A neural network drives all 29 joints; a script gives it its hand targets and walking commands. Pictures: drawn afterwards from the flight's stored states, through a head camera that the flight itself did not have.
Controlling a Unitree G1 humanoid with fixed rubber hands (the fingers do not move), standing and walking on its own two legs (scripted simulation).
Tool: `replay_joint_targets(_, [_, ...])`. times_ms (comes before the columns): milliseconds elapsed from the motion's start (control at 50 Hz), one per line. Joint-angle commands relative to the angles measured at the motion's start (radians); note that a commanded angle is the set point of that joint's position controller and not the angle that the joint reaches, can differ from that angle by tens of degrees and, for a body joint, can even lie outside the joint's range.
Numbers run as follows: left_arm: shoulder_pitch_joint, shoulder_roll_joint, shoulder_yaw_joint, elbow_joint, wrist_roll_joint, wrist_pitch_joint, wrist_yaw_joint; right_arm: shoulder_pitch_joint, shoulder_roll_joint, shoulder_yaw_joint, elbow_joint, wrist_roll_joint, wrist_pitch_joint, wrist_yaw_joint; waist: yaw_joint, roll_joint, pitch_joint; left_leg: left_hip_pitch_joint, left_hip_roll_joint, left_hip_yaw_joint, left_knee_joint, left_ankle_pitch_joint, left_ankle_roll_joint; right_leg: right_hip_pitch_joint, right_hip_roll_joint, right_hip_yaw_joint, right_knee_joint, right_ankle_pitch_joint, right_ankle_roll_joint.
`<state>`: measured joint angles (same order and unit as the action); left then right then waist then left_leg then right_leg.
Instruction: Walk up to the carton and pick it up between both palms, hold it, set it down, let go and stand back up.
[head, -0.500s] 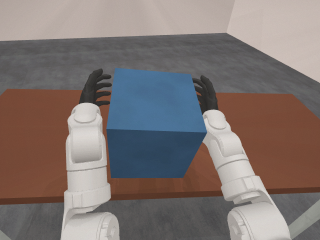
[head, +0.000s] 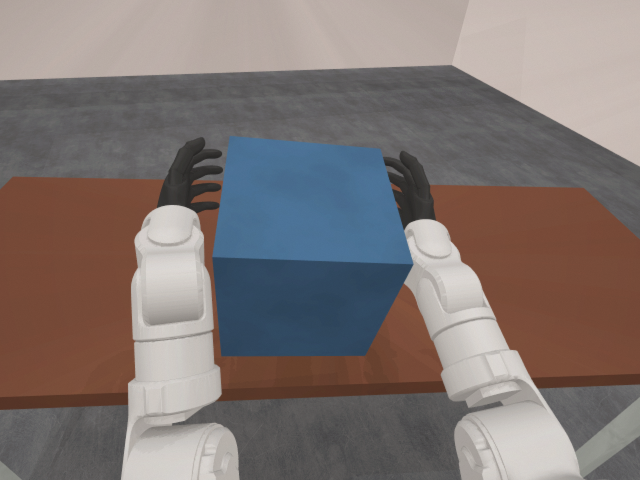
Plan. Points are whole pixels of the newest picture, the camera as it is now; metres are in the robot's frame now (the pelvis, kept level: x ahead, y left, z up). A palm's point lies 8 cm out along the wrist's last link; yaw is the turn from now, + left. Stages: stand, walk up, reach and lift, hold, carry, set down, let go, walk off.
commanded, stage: hold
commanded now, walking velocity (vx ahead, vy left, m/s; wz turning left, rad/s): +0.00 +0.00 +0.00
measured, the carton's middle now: (301, 252) +0.34 +0.01 +0.16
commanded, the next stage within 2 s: none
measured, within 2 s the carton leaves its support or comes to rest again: neither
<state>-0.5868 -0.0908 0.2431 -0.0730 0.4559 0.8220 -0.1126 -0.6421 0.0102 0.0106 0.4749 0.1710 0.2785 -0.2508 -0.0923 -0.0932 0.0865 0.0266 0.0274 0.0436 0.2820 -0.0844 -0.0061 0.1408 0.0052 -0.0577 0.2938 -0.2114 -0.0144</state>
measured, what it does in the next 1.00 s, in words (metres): stands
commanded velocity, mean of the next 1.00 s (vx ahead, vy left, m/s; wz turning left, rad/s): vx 0.00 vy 0.00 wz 0.00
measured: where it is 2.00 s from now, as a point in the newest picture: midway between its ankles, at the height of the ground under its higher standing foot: outside the picture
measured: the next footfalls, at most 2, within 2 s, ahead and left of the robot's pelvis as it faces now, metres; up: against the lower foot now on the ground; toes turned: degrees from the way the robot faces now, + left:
none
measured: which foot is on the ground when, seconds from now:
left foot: down 0.00-1.00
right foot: down 0.00-1.00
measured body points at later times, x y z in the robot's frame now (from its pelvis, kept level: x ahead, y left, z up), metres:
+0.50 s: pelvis +0.00 +0.00 +0.00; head -0.06 +0.03 +0.44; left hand +0.35 +0.14 +0.22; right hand +0.36 -0.14 +0.20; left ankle +0.06 +0.13 -0.75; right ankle -0.01 -0.10 -0.75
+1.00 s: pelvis +0.00 +0.00 +0.00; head -0.06 +0.03 +0.44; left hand +0.36 +0.14 +0.23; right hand +0.36 -0.13 +0.20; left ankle +0.06 +0.13 -0.75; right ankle -0.01 -0.10 -0.75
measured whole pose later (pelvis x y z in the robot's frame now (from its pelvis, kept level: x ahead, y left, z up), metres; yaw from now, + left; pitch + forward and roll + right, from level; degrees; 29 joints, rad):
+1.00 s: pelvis +0.00 +0.00 +0.00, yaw +0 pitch -13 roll +0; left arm -0.61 -0.09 0.26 -0.05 0.45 0.82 -0.11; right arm -0.65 0.00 0.01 0.48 0.17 0.28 -0.25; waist -0.09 -0.09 0.08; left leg 0.03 0.03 0.05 0.27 -0.08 0.00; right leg 0.13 0.00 -0.06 0.29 -0.21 -0.01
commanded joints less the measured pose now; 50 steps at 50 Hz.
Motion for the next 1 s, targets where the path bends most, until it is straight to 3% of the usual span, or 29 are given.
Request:
replay_joint_targets(0, [-0.518,-0.426,-0.383,-0.022,-0.136,-0.05,-0.104,-0.686,0.429,0.289,-0.25,0.061,-0.06,0.112,-0.009,0.099,-0.255,0.172,-0.026,0.048,-0.018,0.066,0.026,-0.153,0.042,-0.065,-0.058,0.11,0.056])
replay_joint_targets(40, [-0.501,-0.442,-0.383,-0.033,-0.145,-0.045,-0.099,-0.714,0.45,0.305,-0.304,0.065,-0.072,0.111,-0.003,0.089,-0.305,0.174,-0.031,0.041,-0.012,0.082,0.031,-0.14,0.037,-0.06,-0.055,0.126,0.059])
replay_joint_targets(60, [-0.492,-0.432,-0.393,-0.028,-0.139,-0.043,-0.098,-0.697,0.435,0.301,-0.28,0.063,-0.07,0.106,-0.011,0.121,-0.291,0.191,-0.036,0.048,-0.004,0.096,0.023,-0.14,0.037,-0.062,-0.058,0.148,0.062])
replay_joint_targets(160, [-0.534,-0.408,-0.367,0.017,-0.134,-0.055,-0.103,-0.694,0.465,0.291,-0.25,0.035,-0.061,0.112,-0.001,0.065,-0.257,0.156,-0.042,0.054,-0.026,-0.007,0.051,-0.16,0.031,-0.055,-0.069,0.073,0.069])
replay_joint_targets(180, [-0.503,-0.44,-0.385,-0.014,-0.15,-0.059,-0.099,-0.714,0.47,0.324,-0.288,0.056,-0.077,0.113,0.013,0.061,-0.303,0.189,-0.034,0.048,-0.013,0.078,0.042,-0.153,0.042,-0.061,-0.057,0.14,0.067])
replay_joint_targets(260, [-0.483,-0.422,-0.372,-0.011,-0.147,-0.05,-0.102,-0.693,0.443,0.307,-0.276,0.063,-0.068,0.108,-0.01,0.065,-0.299,0.209,-0.032,0.043,-0.006,0.114,0.035,-0.143,0.039,-0.061,-0.065,0.183,0.071])
replay_joint_targets(280, [-0.464,-0.426,-0.358,0.001,-0.127,-0.041,-0.101,-0.706,0.449,0.334,-0.275,0.074,-0.067,0.108,0.027,0.071,-0.292,0.206,-0.038,0.047,-0.006,0.127,0.044,-0.14,0.04,-0.057,-0.059,0.171,0.065])
replay_joint_targets(320, [-0.498,-0.413,-0.383,-0.011,-0.149,-0.053,-0.102,-0.68,0.44,0.307,-0.277,0.058,-0.069,0.1,-0.015,0.072,-0.292,0.208,-0.034,0.039,-0.001,0.118,0.032,-0.152,0.037,-0.055,-0.064,0.161,0.071])
replay_joint_targets(360, [-0.461,-0.416,-0.381,-0.022,-0.145,-0.047,-0.099,-0.696,0.462,0.332,-0.321,0.071,-0.071,0.099,0.004,0.061,-0.3,0.207,-0.04,0.044,0.005,0.135,0.042,-0.137,0.04,-0.058,-0.066,0.198,0.075])
replay_joint_targets(400, [-0.507,-0.415,-0.406,-0.045,-0.163,-0.052,-0.105,-0.68,0.445,0.303,-0.305,0.061,-0.073,0.096,-0.027,0.088,-0.309,0.208,-0.035,0.045,0.005,0.104,0.032,-0.16,0.039,-0.055,-0.066,0.161,0.068])
replay_joint_targets(440, [-0.501,-0.414,-0.383,-0.021,-0.136,-0.045,-0.096,-0.68,0.432,0.299,-0.255,0.066,-0.06,0.104,-0.008,0.117,-0.263,0.201,-0.034,0.048,-0.007,0.099,0.027,-0.167,0.039,-0.055,-0.068,0.124,0.061])
replay_joint_targets(460, [-0.522,-0.41,-0.387,0.014,-0.145,-0.041,-0.105,-0.669,0.397,0.261,-0.21,0.042,-0.048,0.106,-0.04,0.106,-0.202,0.168,-0.031,0.045,-0.029,0.026,0.026,-0.184,0.036,-0.059,-0.079,0.068,0.058])
replay_joint_targets(480, [-0.514,-0.403,-0.363,-0.011,-0.127,-0.041,-0.103,-0.702,0.429,0.3,-0.25,0.062,-0.058,0.11,0.009,0.101,-0.239,0.17,-0.035,0.051,-0.026,0.04,0.037,-0.162,0.035,-0.061,-0.071,0.072,0.06])
replay_joint_targets(540, [-0.499,-0.418,-0.373,-0.025,-0.126,-0.041,-0.105,-0.704,0.446,0.321,-0.27,0.08,-0.059,0.104,0.001,0.09,-0.262,0.179,-0.046,0.057,-0.009,0.084,0.04,-0.14,0.031,-0.054,-0.065,0.156,0.069])
replay_joint_targets(560, [-0.49,-0.444,-0.396,-0.022,-0.156,-0.046,-0.104,-0.671,0.433,0.3,-0.276,0.069,-0.057,0.099,-0.033,0.085,-0.286,0.201,-0.038,0.048,-0.006,0.097,0.034,-0.145,0.042,-0.057,-0.064,0.168,0.066])
replay_joint_targets(600, [-0.488,-0.414,-0.373,-0.019,-0.143,-0.047,-0.104,-0.686,0.45,0.318,-0.285,0.067,-0.063,0.097,-0.01,0.075,-0.291,0.212,-0.041,0.049,0.003,0.135,0.038,-0.144,0.035,-0.054,-0.063,0.201,0.073])
replay_joint_targets(640, [-0.49,-0.402,-0.358,-0.004,-0.132,-0.045,-0.109,-0.673,0.448,0.308,-0.263,0.06,-0.053,0.098,-0.019,0.058,-0.25,0.188,-0.044,0.049,-0.009,0.077,0.045,-0.142,0.035,-0.06,-0.076,0.149,0.077])
replay_joint_targets(680, [-0.507,-0.38,-0.331,0.033,-0.123,-0.046,-0.111,-0.723,0.455,0.31,-0.25,0.059,-0.049,0.104,0.019,0.048,-0.224,0.159,-0.046,0.059,-0.031,0.009,0.06,-0.172,0.025,-0.05,-0.088,0.086,0.075])
replay_joint_targets(700, [-0.526,-0.402,-0.344,0.006,-0.135,-0.049,-0.117,-0.695,0.453,0.294,-0.242,0.054,-0.05,0.106,0.004,0.053,-0.245,0.156,-0.039,0.057,-0.027,0.022,0.056,-0.164,0.025,-0.048,-0.073,0.097,0.066])
replay_joint_targets(720, [-0.52,-0.401,-0.344,0.016,-0.128,-0.049,-0.111,-0.721,0.448,0.318,-0.245,0.067,-0.057,0.109,0.023,0.072,-0.251,0.165,-0.044,0.058,-0.033,0.012,0.056,-0.175,0.027,-0.052,-0.083,0.07,0.063])
replay_joint_targets(740, [-0.526,-0.409,-0.367,0.02,-0.138,-0.049,-0.119,-0.683,0.434,0.272,-0.24,0.041,-0.051,0.104,-0.027,0.071,-0.257,0.176,-0.036,0.052,-0.02,0.025,0.045,-0.172,0.026,-0.051,-0.072,0.108,0.064])
replay_joint_targets(760, [-0.514,-0.409,-0.347,0.019,-0.132,-0.048,-0.11,-0.721,0.45,0.306,-0.27,0.062,-0.06,0.108,0.005,0.068,-0.265,0.179,-0.041,0.054,-0.024,0.038,0.052,-0.164,0.027,-0.05,-0.072,0.108,0.069])
replay_joint_targets(820, [-0.526,-0.415,-0.368,-0.002,-0.144,-0.058,-0.101,-0.703,0.457,0.311,-0.277,0.06,-0.065,0.107,-0.003,0.077,-0.309,0.192,-0.038,0.049,-0.006,0.086,0.035,-0.153,0.038,-0.06,-0.058,0.159,0.07])
replay_joint_targets(860, [-0.5,-0.409,-0.338,0.013,-0.118,-0.048,-0.098,-0.719,0.474,0.333,-0.274,0.068,-0.065,0.109,0.031,0.069,-0.294,0.198,-0.047,0.052,-0.014,0.105,0.047,-0.146,0.032,-0.059,-0.067,0.153,0.073])
replay_joint_targets(900, [-0.496,-0.392,-0.322,0.036,-0.11,-0.043,-0.115,-0.687,0.454,0.306,-0.234,0.059,-0.046,0.101,0.004,0.033,-0.23,0.184,-0.051,0.059,-0.025,0.054,0.062,-0.143,0.028,-0.052,-0.081,0.133,0.079])
replay_joint_targets(920, [-0.521,-0.392,-0.335,0.018,-0.133,-0.048,-0.11,-0.734,0.458,0.322,-0.261,0.06,-0.056,0.103,0.027,0.033,-0.271,0.185,-0.045,0.054,-0.025,0.049,0.061,-0.155,0.031,-0.052,-0.078,0.113,0.075])
replay_joint_targets(940, [-0.527,-0.41,-0.355,0.034,-0.14,-0.047,-0.115,-0.696,0.432,0.281,-0.23,0.044,-0.051,0.102,-0.023,0.05,-0.243,0.173,-0.044,0.058,-0.025,0.015,0.051,-0.177,0.025,-0.054,-0.08,0.106,0.069])
replay_joint_targets(960, [-0.508,-0.423,-0.376,0.009,-0.15,-0.049,-0.117,-0.704,0.448,0.294,-0.29,0.056,-0.059,0.099,-0.024,0.054,-0.286,0.186,-0.038,0.048,-0.013,0.06,0.046,-0.145,0.034,-0.058,-0.068,0.151,0.069])
replay_joint_targets(980, [-0.531,-0.424,-0.366,0.017,-0.135,-0.051,-0.114,-0.708,0.453,0.285,-0.247,0.056,-0.054,0.101,-0.011,0.08,-0.268,0.177,-0.038,0.045,-0.017,0.048,0.044,-0.165,0.03,-0.052,-0.071,0.103,0.065])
